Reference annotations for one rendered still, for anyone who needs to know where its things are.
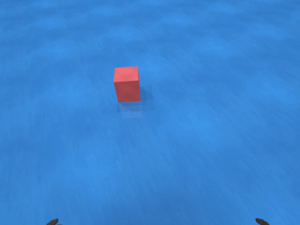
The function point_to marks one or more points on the carton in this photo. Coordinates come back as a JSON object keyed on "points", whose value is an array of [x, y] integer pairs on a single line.
{"points": [[127, 84]]}

